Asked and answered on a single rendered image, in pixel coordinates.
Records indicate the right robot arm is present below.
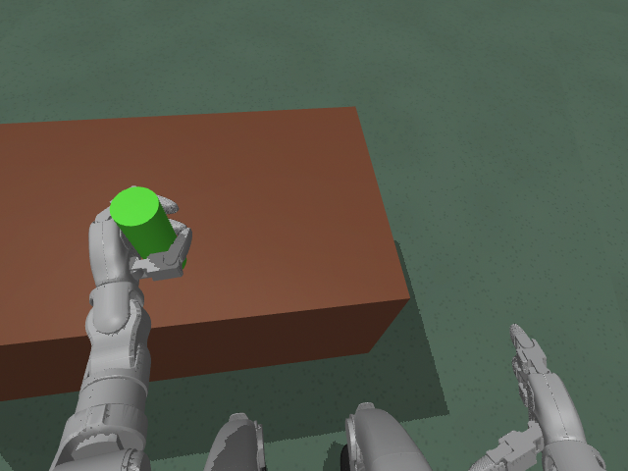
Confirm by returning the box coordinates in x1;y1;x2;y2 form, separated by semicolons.
542;441;606;471

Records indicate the can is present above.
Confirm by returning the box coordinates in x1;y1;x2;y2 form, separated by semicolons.
110;186;186;268

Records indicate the right robot hand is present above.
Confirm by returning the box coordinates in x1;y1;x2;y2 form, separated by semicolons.
468;324;587;471

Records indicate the left robot arm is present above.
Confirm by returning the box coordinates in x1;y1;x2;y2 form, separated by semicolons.
49;281;151;471

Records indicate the left robot hand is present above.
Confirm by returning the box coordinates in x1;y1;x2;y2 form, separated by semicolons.
88;185;192;287

